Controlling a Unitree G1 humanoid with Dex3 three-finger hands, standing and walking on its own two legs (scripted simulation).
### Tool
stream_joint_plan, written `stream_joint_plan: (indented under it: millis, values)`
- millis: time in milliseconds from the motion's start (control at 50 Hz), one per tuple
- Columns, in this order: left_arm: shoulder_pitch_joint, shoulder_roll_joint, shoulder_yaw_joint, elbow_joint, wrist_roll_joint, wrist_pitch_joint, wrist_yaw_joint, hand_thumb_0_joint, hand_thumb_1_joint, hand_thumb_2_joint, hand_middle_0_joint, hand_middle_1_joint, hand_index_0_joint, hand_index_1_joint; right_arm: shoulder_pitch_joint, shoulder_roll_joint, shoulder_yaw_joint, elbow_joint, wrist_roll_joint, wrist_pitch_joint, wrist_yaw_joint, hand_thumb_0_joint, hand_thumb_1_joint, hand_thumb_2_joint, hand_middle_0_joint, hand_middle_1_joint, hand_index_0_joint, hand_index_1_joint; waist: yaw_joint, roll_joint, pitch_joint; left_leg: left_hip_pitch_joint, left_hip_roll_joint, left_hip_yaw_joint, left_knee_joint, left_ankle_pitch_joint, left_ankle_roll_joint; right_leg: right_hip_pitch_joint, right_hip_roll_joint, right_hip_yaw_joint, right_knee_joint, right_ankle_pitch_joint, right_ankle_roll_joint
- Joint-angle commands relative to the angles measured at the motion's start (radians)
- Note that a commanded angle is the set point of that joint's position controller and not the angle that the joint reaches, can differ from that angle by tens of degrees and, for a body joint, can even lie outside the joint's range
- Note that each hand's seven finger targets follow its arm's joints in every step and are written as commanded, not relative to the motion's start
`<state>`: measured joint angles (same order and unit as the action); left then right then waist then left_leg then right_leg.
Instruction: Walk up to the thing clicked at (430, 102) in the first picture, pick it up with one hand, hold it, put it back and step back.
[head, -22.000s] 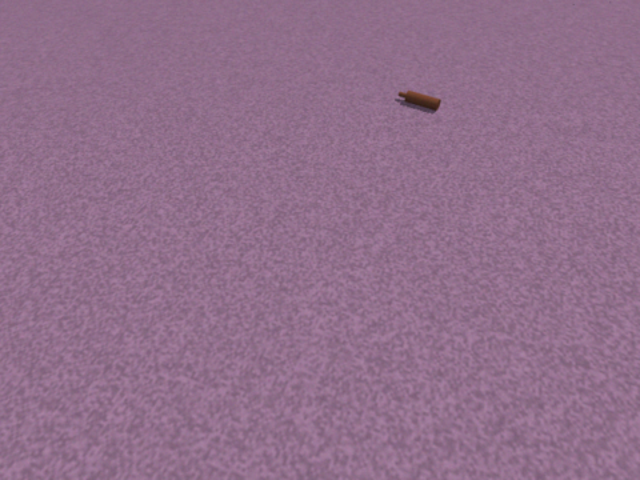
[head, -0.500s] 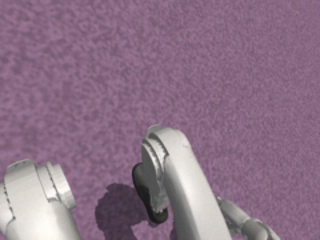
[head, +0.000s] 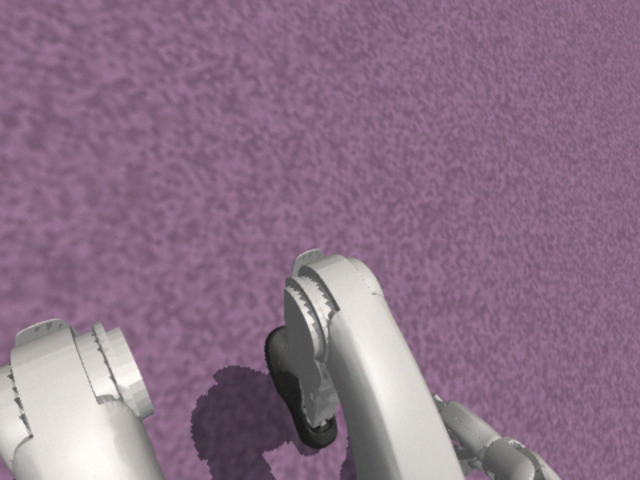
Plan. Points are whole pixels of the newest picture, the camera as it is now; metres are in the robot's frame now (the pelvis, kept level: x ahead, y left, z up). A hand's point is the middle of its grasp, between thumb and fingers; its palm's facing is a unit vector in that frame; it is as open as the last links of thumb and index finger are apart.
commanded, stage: close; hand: left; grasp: from above
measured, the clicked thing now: out of the picture +0.41 +0.39 -0.26
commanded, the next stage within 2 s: settle in 0.24 s
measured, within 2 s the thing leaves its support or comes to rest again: leaves its support in 0.58 s
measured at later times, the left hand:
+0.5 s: hand out of the picture +0.41 +0.36 -0.24, palm faces -0.42 -0.19 -0.89, open 9.2 cm
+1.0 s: hand out of the picture +0.40 +0.38 -0.16, palm faces -0.43 -0.14 -0.89, open 9.2 cm
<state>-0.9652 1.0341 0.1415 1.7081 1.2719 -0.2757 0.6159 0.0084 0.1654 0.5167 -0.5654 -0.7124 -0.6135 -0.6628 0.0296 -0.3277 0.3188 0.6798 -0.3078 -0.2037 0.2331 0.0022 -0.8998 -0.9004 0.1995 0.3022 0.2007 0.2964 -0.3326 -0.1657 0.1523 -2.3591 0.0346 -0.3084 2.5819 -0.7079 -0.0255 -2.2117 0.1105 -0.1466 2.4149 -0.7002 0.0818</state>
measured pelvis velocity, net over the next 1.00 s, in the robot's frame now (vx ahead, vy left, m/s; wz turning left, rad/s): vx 0.00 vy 0.00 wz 0.07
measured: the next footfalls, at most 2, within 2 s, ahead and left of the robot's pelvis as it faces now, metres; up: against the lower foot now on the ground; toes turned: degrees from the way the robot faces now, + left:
none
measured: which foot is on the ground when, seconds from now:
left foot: down 0.00-1.00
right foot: down 0.00-1.00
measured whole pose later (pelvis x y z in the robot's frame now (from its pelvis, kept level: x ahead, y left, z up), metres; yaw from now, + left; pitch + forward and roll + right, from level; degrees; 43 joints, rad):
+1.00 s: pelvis +0.00 +0.00 +0.02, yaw +4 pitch +30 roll -11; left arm -0.89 0.85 0.09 1.38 1.19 -0.19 0.34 0.01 0.10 0.45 -0.72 -0.57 -0.77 -0.52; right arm 0.10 -0.30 0.16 0.69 -0.17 -0.10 0.22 0.00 -0.92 -0.90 0.20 0.30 0.20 0.30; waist -0.23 -0.04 0.01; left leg -2.37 0.03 -0.23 2.49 -0.67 -0.02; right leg -2.23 0.07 -0.09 2.38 -0.70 0.07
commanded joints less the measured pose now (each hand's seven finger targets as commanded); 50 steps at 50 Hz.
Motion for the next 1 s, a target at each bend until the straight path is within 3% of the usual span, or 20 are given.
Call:
stream_joint_plan:
  millis: [0,60,120,160,220,260,280,300,320,360,380,420,460,520,580,620,680,760,880,980]
  values:
    - [-0.210,0.254,0.017,-0.092,-0.013,-0.008,0.032,0.000,0.434,0.577,-0.755,-0.704,-0.793,-0.665,0.150,-0.335,-0.102,-0.005,0.007,0.003,-0.017,0.000,-0.890,-0.898,0.199,0.300,0.199,0.300,-0.026,0.524,-0.615,0.487,0.034,0.132,-0.261,0.198,0.025,0.315,0.019,-0.138,-0.205,0.270,-0.088]
    - [-0.211,0.229,0.002,-0.098,-0.013,-0.004,0.029,0.000,0.473,0.555,-0.781,-0.680,-0.820,-0.639,0.152,-0.334,-0.105,-0.006,0.005,-0.002,-0.013,0.000,-0.890,-0.898,0.199,0.300,0.199,0.300,-0.031,0.533,-0.601,0.495,0.033,0.133,-0.259,0.206,0.023,0.295,0.018,-0.145,-0.196,0.275,-0.087]
    - [-0.205,0.276,0.047,-0.120,-0.018,-0.007,0.038,0.000,0.518,0.591,-0.818,-0.690,-0.854,-0.653,0.161,-0.335,-0.101,0.001,0.007,0.005,-0.019,0.000,-0.889,-0.898,0.199,0.300,0.199,0.300,-0.015,0.553,-0.651,0.511,0.033,0.131,-0.266,0.226,0.021,0.329,0.015,-0.143,-0.196,0.290,-0.089]
    - [-0.186,0.231,0.012,-0.075,-0.007,0.000,0.030,0.000,0.538,0.586,-0.840,-0.676,-0.873,-0.641,0.155,-0.330,-0.107,0.001,0.004,0.003,-0.015,0.000,-0.889,-0.898,0.199,0.300,0.199,0.300,-0.027,0.537,-0.600,0.490,0.034,0.134,-0.263,0.211,0.021,0.296,0.018,-0.141,-0.189,0.275,-0.091]
    - [-0.242,0.259,0.021,-0.137,-0.014,-0.002,0.032,0.000,0.572,0.590,-0.868,-0.672,-0.901,-0.638,0.155,-0.334,-0.111,-0.002,0.010,0.003,-0.019,0.000,-0.890,-0.898,0.199,0.300,0.199,0.300,-0.023,0.553,-0.646,0.509,0.034,0.133,-0.260,0.213,0.023,0.307,0.017,-0.137,-0.196,0.280,-0.091]
    - [-0.227,0.226,0.009,-0.143,-0.022,-0.001,0.032,0.000,0.566,0.584,-0.861,-0.667,-0.894,-0.632,0.148,-0.328,-0.107,-0.001,0.008,0.003,-0.018,0.000,-0.889,-0.898,0.199,0.300,0.199,0.300,-0.017,0.550,-0.648,0.509,0.035,0.133,-0.262,0.231,0.021,0.310,0.020,-0.141,-0.196,0.297,-0.090]
    - [-0.177,0.229,0.012,-0.060,-0.011,0.011,0.030,0.000,0.582,0.591,-0.883,-0.661,-0.913,-0.629,0.162,-0.330,-0.106,0.011,0.005,0.004,-0.017,0.000,-0.890,-0.898,0.199,0.300,0.199,0.300,-0.031,0.523,-0.614,0.491,0.033,0.137,-0.252,0.214,0.025,0.303,0.018,-0.140,-0.197,0.286,-0.088]
    - [-0.224,0.215,-0.013,-0.102,-0.013,0.003,0.023,0.000,0.599,0.574,-0.885,-0.654,-0.919,-0.619,0.162,-0.333,-0.109,0.002,0.009,0.000,-0.014,0.000,-0.889,-0.898,0.199,0.300,0.199,0.300,-0.038,0.525,-0.586,0.470,0.033,0.138,-0.250,0.202,0.025,0.286,0.017,-0.138,-0.195,0.274,-0.087]
    - [-0.206,0.241,0.021,-0.074,-0.022,0.004,0.030,0.000,0.603,0.594,-0.888,-0.668,-0.921,-0.634,0.160,-0.329,-0.106,0.009,0.009,0.003,-0.019,0.000,-0.888,-0.897,0.199,0.300,0.199,0.300,-0.032,0.509,-0.589,0.465,0.034,0.136,-0.259,0.185,0.026,0.308,0.019,-0.131,-0.209,0.259,-0.089]
    - [-0.262,0.227,-0.007,-0.179,-0.019,0.001,0.021,0.000,0.529,0.625,-0.902,-0.674,-0.934,-0.644,0.162,-0.322,-0.109,-0.004,0.013,-0.001,-0.017,0.000,-0.907,-0.901,0.200,0.300,0.200,0.300,-0.016,0.554,-0.634,0.504,0.032,0.138,-0.264,0.201,0.023,0.301,0.019,-0.133,-0.201,0.268,-0.093]
    - [-0.225,0.265,0.027,-0.144,-0.024,0.007,0.024,0.000,0.539,0.633,-0.907,-0.687,-0.939,-0.656,0.147,-0.334,-0.114,0.000,0.018,0.002,-0.020,0.000,-0.908,-0.901,0.200,0.300,0.200,0.300,0.000,0.566,-0.658,0.517,0.032,0.131,-0.272,0.202,0.019,0.295,0.013,-0.142,-0.195,0.260,-0.095]
    - [-0.181,0.217,0.003,-0.111,-0.021,0.018,0.010,0.000,0.525,0.609,-0.901,-0.661,-0.932,-0.631,0.154,-0.328,-0.119,-0.001,0.016,0.004,-0.017,0.000,-0.909,-0.902,0.200,0.300,0.199,0.300,-0.008,0.564,-0.635,0.514,0.032,0.133,-0.282,0.206,0.016,0.295,0.016,-0.139,-0.188,0.264,-0.098]
    - [-0.232,0.252,0.027,-0.214,-0.026,0.015,0.003,0.000,0.557,0.631,-0.918,-0.670,-0.951,-0.638,0.162,-0.328,-0.127,0.002,0.020,0.007,-0.019,0.000,-0.904,-0.900,0.200,0.300,0.200,0.300,0.010,0.601,-0.708,0.553,0.031,0.136,-0.277,0.248,0.014,0.310,0.015,-0.136,-0.188,0.299,-0.097]
    - [-0.223,0.237,0.024,-0.272,-0.030,0.022,-0.006,0.000,0.559,0.627,-0.922,-0.672,-0.954,-0.641,0.157,-0.317,-0.135,0.000,0.032,0.012,-0.014,0.000,-0.908,-0.902,0.200,0.300,0.200,0.300,0.027,0.645,-0.734,0.572,0.030,0.140,-0.287,0.278,0.010,0.298,0.010,-0.135,-0.174,0.321,-0.102]
    - [-0.212,0.206,0.026,-0.271,-0.038,0.034,-0.013,0.000,0.570,0.614,-0.924,-0.658,-0.957,-0.625,0.176,-0.315,-0.151,0.006,0.038,0.012,-0.008,0.000,-0.904,-0.900,0.200,0.300,0.200,0.300,0.014,0.607,-0.703,0.539,0.024,0.149,-0.277,0.265,0.015,0.276,0.006,-0.134,-0.182,0.318,-0.099]
    - [-0.209,0.203,0.028,-0.333,-0.038,0.046,-0.029,0.000,0.571,0.604,-0.938,-0.638,-0.968,-0.610,0.176,-0.304,-0.164,0.009,0.049,0.021,-0.010,0.000,-0.906,-0.901,0.200,0.300,0.199,0.300,0.048,0.648,-0.752,0.564,0.021,0.160,-0.294,0.266,0.015,0.280,0.005,-0.117,-0.191,0.314,-0.104]
    - [-0.219,0.162,0.013,-0.370,-0.053,0.062,-0.064,0.000,0.594,0.645,-0.960,-0.648,-0.984,-0.625,0.190,-0.299,-0.189,0.012,0.061,0.024,-0.004,0.000,-0.907,-0.901,0.200,0.300,0.199,0.300,0.045,0.635,-0.752,0.559,0.018,0.164,-0.308,0.239,0.016,0.254,0.001,-0.112,-0.199,0.287,-0.106]
    - [-0.199,0.139,0.017,-0.429,-0.077,0.081,-0.119,0.000,0.613,0.642,-0.972,-0.650,-0.998,-0.626,0.214,-0.286,-0.222,0.008,0.094,0.039,-0.003,0.000,-0.907,-0.902,0.200,0.300,0.199,0.300,0.073,0.617,-0.779,0.546,0.007,0.174,-0.336,0.223,0.019,0.248,-0.011,-0.097,-0.214,0.267,-0.110]
    - [-0.208,0.058,-0.032,-0.458,-0.101,0.088,-0.219,0.000,0.636,0.663,-0.997,-0.655,-1.022,-0.633,0.236,-0.262,-0.255,0.001,0.137,0.083,-0.015,0.000,-0.907,-0.901,0.200,0.300,0.199,0.300,0.078,0.521,-0.781,0.507,0.002,0.192,-0.338,0.210,0.034,0.250,-0.016,-0.068,-0.256,0.251,-0.108]
    - [-0.237,0.082,-0.015,-0.524,-0.102,0.062,-0.275,0.000,0.670,0.661,-1.016,-0.667,-1.044,-0.641,0.257,-0.252,-0.265,-0.014,0.157,0.117,-0.037,0.000,-0.907,-0.901,0.200,0.300,0.199,0.300,0.094,0.478,-0.808,0.494,-0.010,0.208,-0.349,0.193,0.042,0.289,-0.022,-0.047,-0.289,0.220,-0.109]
